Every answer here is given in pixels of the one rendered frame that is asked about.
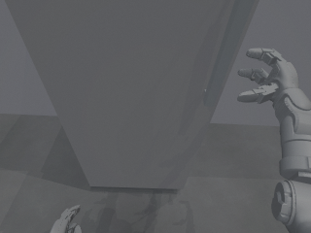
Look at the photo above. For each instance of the right robot upper arm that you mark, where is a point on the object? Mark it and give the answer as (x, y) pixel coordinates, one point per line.
(291, 205)

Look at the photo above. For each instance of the fridge door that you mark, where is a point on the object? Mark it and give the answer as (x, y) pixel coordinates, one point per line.
(127, 78)

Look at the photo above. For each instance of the handle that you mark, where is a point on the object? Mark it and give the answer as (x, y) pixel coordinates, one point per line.
(235, 26)

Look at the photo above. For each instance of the right robot hand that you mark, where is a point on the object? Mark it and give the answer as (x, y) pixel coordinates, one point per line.
(282, 76)

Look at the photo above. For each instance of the left robot hand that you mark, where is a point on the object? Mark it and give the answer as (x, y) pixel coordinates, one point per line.
(62, 224)

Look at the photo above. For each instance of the right robot forearm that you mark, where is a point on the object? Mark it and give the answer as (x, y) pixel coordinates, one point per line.
(293, 110)

